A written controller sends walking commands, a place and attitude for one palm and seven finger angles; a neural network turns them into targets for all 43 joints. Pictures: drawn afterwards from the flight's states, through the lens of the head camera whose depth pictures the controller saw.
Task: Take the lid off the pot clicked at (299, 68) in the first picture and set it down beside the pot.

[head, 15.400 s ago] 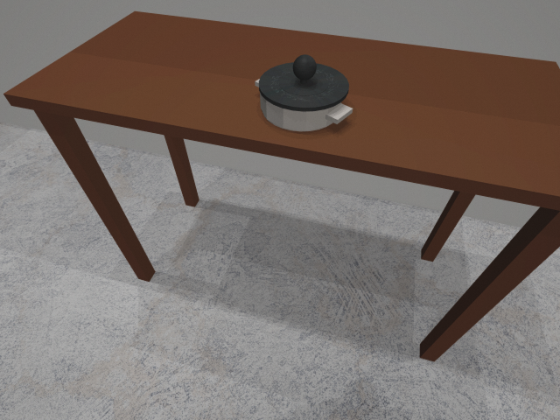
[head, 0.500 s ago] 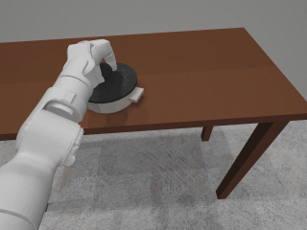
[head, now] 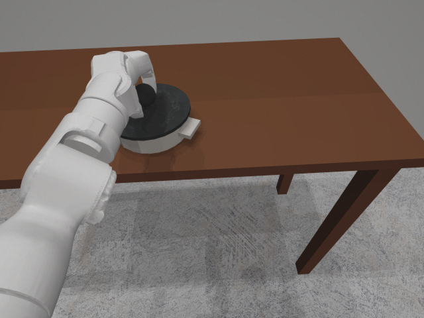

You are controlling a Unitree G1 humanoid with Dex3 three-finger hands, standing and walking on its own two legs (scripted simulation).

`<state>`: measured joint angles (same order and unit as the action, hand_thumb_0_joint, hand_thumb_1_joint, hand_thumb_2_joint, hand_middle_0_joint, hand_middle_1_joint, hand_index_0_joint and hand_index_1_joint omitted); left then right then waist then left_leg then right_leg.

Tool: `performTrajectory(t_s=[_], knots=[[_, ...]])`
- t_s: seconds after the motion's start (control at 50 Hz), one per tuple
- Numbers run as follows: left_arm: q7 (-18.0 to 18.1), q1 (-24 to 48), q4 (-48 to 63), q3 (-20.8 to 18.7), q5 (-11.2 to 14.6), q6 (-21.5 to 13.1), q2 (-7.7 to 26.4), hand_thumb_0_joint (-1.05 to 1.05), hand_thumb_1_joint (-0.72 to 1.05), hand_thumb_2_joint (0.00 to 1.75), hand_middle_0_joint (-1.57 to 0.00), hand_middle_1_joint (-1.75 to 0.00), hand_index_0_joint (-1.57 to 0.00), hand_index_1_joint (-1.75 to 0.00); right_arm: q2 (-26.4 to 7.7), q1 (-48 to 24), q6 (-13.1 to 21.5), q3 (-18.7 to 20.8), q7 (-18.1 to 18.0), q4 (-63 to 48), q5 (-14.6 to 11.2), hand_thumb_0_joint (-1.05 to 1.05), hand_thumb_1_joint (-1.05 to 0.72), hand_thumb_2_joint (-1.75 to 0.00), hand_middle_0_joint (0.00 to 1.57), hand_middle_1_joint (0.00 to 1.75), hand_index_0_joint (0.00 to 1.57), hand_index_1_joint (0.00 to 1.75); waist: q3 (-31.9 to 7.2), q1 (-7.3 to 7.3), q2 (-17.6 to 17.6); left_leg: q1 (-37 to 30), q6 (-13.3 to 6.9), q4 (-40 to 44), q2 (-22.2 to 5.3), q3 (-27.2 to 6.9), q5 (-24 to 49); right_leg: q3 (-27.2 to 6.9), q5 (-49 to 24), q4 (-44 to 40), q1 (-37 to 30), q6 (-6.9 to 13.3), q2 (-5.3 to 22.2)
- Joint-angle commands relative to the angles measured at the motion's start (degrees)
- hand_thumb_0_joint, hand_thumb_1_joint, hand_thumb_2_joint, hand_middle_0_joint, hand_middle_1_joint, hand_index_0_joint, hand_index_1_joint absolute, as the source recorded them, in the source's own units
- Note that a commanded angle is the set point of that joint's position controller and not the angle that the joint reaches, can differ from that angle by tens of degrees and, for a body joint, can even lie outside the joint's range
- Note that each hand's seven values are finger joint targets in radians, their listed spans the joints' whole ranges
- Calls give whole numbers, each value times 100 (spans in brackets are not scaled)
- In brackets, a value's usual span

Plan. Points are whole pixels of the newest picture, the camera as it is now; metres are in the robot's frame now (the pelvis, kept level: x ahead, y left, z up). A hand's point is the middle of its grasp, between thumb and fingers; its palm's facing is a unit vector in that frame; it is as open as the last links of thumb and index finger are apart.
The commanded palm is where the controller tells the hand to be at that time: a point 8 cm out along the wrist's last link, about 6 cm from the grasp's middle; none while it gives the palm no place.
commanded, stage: close the fingers and squeeze the knob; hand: left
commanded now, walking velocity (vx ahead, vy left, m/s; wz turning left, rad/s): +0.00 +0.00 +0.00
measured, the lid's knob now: (144, 95) +0.51 +0.11 +0.17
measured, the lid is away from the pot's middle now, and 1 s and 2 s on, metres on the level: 0.00 0.01 0.02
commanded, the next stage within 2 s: lift the lid straight up in 1.34 s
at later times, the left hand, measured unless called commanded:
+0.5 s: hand (140, 96) +0.48 +0.10 +0.19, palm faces -0.37 -0.08 -0.92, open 7.6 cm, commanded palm +0.47 +0.11 +0.24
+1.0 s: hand (139, 93) +0.48 +0.11 +0.19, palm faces -0.39 -0.10 -0.92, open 7.3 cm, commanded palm +0.48 +0.12 +0.24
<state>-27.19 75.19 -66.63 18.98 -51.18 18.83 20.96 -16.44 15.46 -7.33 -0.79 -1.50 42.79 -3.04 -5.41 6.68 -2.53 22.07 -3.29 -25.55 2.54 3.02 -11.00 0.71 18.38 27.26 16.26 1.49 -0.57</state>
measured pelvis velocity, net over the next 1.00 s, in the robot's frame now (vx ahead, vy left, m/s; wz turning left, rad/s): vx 0.00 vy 0.00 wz -0.01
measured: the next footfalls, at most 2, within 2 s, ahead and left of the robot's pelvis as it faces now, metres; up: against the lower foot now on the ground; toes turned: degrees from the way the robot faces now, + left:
none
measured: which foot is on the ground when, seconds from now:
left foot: down 0.00-1.00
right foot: down 0.00-1.00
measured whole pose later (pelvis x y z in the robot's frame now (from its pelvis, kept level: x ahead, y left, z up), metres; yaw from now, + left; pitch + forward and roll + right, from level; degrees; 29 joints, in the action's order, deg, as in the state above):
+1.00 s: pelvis +0.00 +0.00 +0.00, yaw -1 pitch +7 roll +1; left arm -27.5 75.0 -66.2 16.8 -51.6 18.7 21.0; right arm -16.1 15.1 -7.9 -1.4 -2.1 42.4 -2.9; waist -5.6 7.1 -2.6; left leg 21.6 -3.1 -25.6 2.1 3.4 -11.3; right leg 0.2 18.4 27.1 16.0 1.7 -1.0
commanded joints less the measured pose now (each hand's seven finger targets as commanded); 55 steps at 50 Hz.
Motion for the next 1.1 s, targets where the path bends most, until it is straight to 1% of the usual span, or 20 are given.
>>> performTrajectory(t_s=[0.0, 0.08, 0.1, 0.14, 0.2, 0.26, 0.32, 0.34, 0.36, 0.44, 0.5, 0.62, 0.7, 0.76, 0.78, 0.82, 0.88, 0.94, 1.06, 1.08], knots=[[206, 3652, 1569, -71, -40, -143, 822, 0, 5, 96, -52, -94, -52, -94, -726, -31, 236, 269, -59, -581, 48, 0, -90, -90, 20, 30, 20, 30, -2436, 89, 201, -2359, -199, -266, 106, -423, 2300, -93, -2552, -227, 339, 44, -220], [271, 3169, 1327, -385, -54, -149, 1087, 0, 9, 95, -55, -98, -55, -98, -790, 104, 221, 297, -37, -499, 71, 0, -90, -90, 20, 30, 20, 30, -2285, -1, 224, -2300, -175, -254, 58, -473, 2421, -40, -2477, -232, 348, 95, -231], [277, 3080, 1236, -537, -134, -131, 1252, 0, 10, 95, -55, -99, -55, -99, -758, 92, 225, 276, -41, -517, 83, 0, -90, -90, 20, 30, 20, 30, -2369, -59, 442, -2225, -187, -227, 77, -448, 2332, -54, -2487, -211, 227, 69, -232], [269, 3110, 1226, -356, -116, -86, 1074, 0, 13, 94, -56, -100, -56, -100, -743, 54, 221, 262, -45, -537, 50, 0, -90, -90, 20, 30, 20, 30, -2267, -33, 636, -2097, -207, -181, 93, -376, 2187, -65, -2556, -238, 175, 45, -227], [324, 3146, 1353, -537, -136, -76, 1291, 0, 16, 92, -58, -102, -58, -102, -744, -11, 230, 253, -50, -570, 65, 0, -90, -90, 20, 30, 20, 30, -2349, -103, 636, -2095, -221, -186, 93, -359, 2317, -106, -2713, -225, 22, 43, -201], [285, 3142, 1139, -297, -92, 2, 1045, 0, 20, 90, -61, -104, -61, -104, -731, -21, 246, 239, -76, -565, 41, 0, -90, -90, 20, 30, 20, 30, -1943, -33, 747, -1926, -238, -91, 131, -319, 1847, -88, -2500, -327, 167, 29, -221], [263, 3103, 1047, -377, -102, 21, 1166, 0, 24, 87, -63, -105, -63, -105, -750, -47, 234, 233, -98, -547, 57, 0, -90, -90, 20, 30, 20, 30, -1916, -24, 788, -1865, -244, -98, 139, -294, 1765, -116, -2549, -327, 136, 26, -202], [277, 3198, 1145, -421, -110, 15, 1245, 0, 25, 86, -64, -105, -64, -105, -748, -43, 229, 225, -95, -550, 47, 0, -90, -90, 20, 30, 20, 30, -1994, -31, 731, -1884, -230, -56, 130, -301, 1678, -112, -2483, -318, 103, 31, -195], [247, 3278, 1217, -154, -93, -3, 921, 0, 26, 85, -65, -106, -65, -106, -708, -103, 245, 220, -92, -584, 38, 0, -90, -90, 20, 30, 20, 30, -1909, 9, 603, -1953, -226, -62, 146, -307, 1660, -101, -2418, -335, 238, 40, -200], [283, 3154, 1125, -519, -160, 9, 1391, 0, 32, 81, -68, -106, -68, -106, -737, -68, 216, 225, -116, -559, 66, 0, -90, -90, 20, 30, 20, 30, -2135, -53, 670, -1896, -232, -96, 146, -280, 1670, -148, -2567, -307, -7, 35, -181], [276, 3215, 1332, -425, -155, -15, 1264, 0, 36, 77, -71, -107, -71, -107, -713, -102, 217, 230, -99, -608, 63, 0, -90, -90, 20, 30, 20, 30, -2332, -68, 515, -1992, -223, -160, 144, -286, 1930, -158, -2730, -247, -72, 38, -170], [243, 3140, 1084, -295, -198, 41, 1143, 0, 46, 67, -77, -106, -77, -106, -745, -93, 154, 234, -106, -568, 35, 0, -90, -90, 20, 30, 20, 30, -1967, 10, 621, -1862, -225, -164, 126, -269, 1926, -111, -2643, -296, 138, 34, -200], [247, 3082, 1189, -324, -185, 35, 1113, 0, 53, 58, -81, -105, -81, -105, -743, -84, 146, 247, -85, -578, 55, 0, -90, -90, 20, 30, 20, 30, -2152, -27, 440, -2044, -214, -221, 120, -312, 2215, -121, -2733, -238, 139, 52, -202], [222, 3072, 1023, -403, -175, 70, 1273, 0, 48, 67, -76, -104, -76, -104, -759, -49, 143, 232, -117, -565, 52, 0, -90, -90, 20, 30, 20, 30, -2041, -4, 735, -1779, -235, -153, 160, -256, 1791, -123, -2698, -281, -4, 24, -206], [223, 3020, 1125, -380, -65, 53, 1221, 0, 47, 69, -75, -104, -75, -104, -783, -56, 138, 249, -111, -592, 59, 0, -90, -90, 20, 30, 20, 30, -2020, -19, 622, -1768, -245, -190, 164, -250, 1886, -126, -2855, -289, -51, 43, -183], [224, 3102, 1040, -508, -193, 59, 1455, 0, 47, 71, -75, -104, -75, -104, -777, -45, 133, 235, -136, -568, 56, 0, -90, -90, 20, 30, 20, 30, -2120, -8, 791, -1708, -247, -171, 164, -217, 1820, -153, -2870, -267, -126, 10, -179], [216, 3009, 1012, -266, -95, 53, 1115, 0, 48, 72, -75, -104, -75, -104, -787, -9, 117, 254, -126, -556, 49, 0, -90, -90, 20, 30, 20, 30, -1954, 29, 661, -1716, -248, -208, 161, -217, 1928, -98, -2901, -287, -6, 30, -181], [241, 3088, 927, -590, -262, 58, 1628, 0, 51, 73, -76, -104, -76, -104, -785, -32, 110, 214, -157, -569, 55, 0, -90, -90, 20, 30, 20, 30, -1962, -5, 781, -1579, -246, -151, 178, -194, 1684, -147, -2821, -277, -108, 17, -188], [247, 2942, 804, -434, -309, 17, 1462, 0, 56, 76, -79, -106, -80, -105, -776, 5, 98, 220, -163, -580, 44, 0, -90, -90, 20, 30, 20, 30, -1947, 19, 671, -1593, -231, -190, 149, -199, 1728, -130, -2713, -270, 10, 26, -199], [260, 3012, 912, -325, -224, 4, 1300, 0, 57, 76, -79, -106, -80, -105, -796, 19, 74, 242, -152, -568, 41, 0, -90, -90, 20, 30, 20, 30, -1869, 53, 482, -1645, -227, -197, 130, -220, 1815, -86, -2708, -289, 98, 56, -189]])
